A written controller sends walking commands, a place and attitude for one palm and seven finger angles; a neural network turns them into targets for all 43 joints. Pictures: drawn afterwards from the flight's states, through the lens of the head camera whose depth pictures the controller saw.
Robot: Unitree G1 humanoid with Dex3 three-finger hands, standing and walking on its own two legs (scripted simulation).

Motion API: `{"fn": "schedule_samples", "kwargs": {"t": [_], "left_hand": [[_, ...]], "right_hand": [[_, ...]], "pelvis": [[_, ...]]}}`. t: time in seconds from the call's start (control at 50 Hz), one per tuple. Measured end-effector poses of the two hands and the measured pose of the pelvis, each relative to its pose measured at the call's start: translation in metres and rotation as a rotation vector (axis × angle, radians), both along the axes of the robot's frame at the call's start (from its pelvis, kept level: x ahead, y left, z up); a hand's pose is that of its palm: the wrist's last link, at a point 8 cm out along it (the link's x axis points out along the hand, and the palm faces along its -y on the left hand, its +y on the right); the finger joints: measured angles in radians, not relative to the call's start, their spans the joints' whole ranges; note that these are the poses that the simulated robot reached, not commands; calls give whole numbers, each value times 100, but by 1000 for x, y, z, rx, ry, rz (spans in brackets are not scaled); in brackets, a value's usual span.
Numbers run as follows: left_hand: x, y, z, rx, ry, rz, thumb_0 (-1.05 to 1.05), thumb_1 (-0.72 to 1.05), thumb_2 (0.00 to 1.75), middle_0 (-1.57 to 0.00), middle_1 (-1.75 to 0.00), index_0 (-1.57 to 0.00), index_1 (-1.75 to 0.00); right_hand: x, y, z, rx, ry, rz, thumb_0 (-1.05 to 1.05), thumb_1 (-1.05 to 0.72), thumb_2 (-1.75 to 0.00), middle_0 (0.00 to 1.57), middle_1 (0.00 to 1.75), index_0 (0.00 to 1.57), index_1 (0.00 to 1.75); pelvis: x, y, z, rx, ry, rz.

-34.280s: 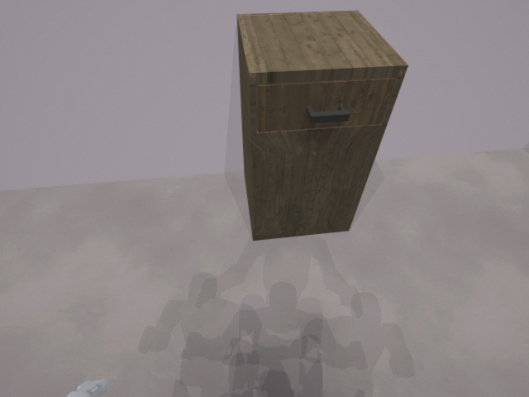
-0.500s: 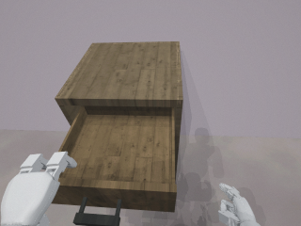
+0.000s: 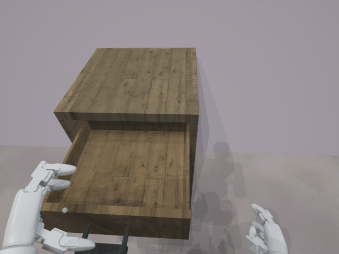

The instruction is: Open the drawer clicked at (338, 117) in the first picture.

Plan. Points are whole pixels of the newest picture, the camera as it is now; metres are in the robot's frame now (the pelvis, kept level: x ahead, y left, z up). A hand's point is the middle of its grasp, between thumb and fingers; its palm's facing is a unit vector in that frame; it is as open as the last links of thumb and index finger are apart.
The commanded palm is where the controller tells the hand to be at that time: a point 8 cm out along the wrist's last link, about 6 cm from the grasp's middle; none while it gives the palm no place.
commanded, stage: draw the hand back to the body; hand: left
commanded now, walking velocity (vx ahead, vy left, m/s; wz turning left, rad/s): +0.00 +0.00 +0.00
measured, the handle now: (104, 239) +0.16 +0.19 -0.07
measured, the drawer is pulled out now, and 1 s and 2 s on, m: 0.29 0.29 0.29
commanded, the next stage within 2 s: step back with the hand held close in 0.84 s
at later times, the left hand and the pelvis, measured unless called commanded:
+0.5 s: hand (58, 182) +0.19 +0.22 +0.16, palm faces +0.39 -0.81 -0.44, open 9.8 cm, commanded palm +0.14 +0.26 +0.18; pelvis +0.01 -0.02 +0.01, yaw +1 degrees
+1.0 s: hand (51, 181) +0.19 +0.23 +0.17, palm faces +0.41 -0.81 -0.43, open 7.4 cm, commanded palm +0.13 +0.27 +0.18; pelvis +0.00 -0.01 +0.01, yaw +0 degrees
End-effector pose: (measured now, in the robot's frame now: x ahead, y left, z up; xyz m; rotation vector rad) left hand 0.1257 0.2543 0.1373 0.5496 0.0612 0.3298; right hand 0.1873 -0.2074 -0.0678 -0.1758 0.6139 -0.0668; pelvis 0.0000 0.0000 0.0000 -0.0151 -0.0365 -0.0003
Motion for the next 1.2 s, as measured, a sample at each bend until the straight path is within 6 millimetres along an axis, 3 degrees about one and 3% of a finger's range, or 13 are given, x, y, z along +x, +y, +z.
{"fn": "schedule_samples", "kwargs": {"t": [0.08, 0.2, 0.38, 0.6, 0.76, 1.04, 1.2], "left_hand": [[7, -5, 14, -87, -126, -7, -1, -33, 37, -31, -110, -31, -110], [19, 4, 34, -51, -205, 0, -1, -16, 45, -29, -98, -29, -99], [23, 0, 34, -53, -158, -6, 0, 15, 58, -27, -78, -27, -79], [24, 6, 49, -22, -224, 31, 0, 52, 74, -24, -54, -24, -54], [25, 3, 40, -56, -193, 20, 1, 77, 85, -22, -38, -22, -38], [24, 16, 49, -3, -219, 20, 1, 88, 89, -22, -30, -21, -31], [37, 16, 27, -7, -117, -88, 1, 89, 90, -21, -30, -21, -31]], "right_hand": [[-4, -1, 2, -23, -8, 9, 1, -90, -90, 20, 30, 20, 30], [-2, -5, -1, -10, 1, 15, 1, -90, -90, 20, 30, 20, 30], [6, -16, -4, -4, 15, 11, 1, -90, -90, 20, 30, 20, 30], [15, -20, 0, -3, -7, 15, 1, -90, -90, 20, 30, 20, 30], [11, -20, 1, 2, -2, 13, 1, -90, -90, 20, 30, 20, 30], [-3, -17, -2, 1, 46, 4, 1, -90, -90, 20, 30, 20, 30], [-28, -30, -2, -47, 133, -80, 1, -90, -90, 20, 30, 20, 30]], "pelvis": [[8, -5, 2, -2, -9, 13], [10, -10, 4, -3, -9, 11], [12, -15, 6, 1, 11, 7], [12, -19, 7, 2, 5, 11], [9, -19, 8, 3, 2, 6], [1, -14, 8, -4, 18, -4], [-12, -1, 8, 4, 71, -27]]}}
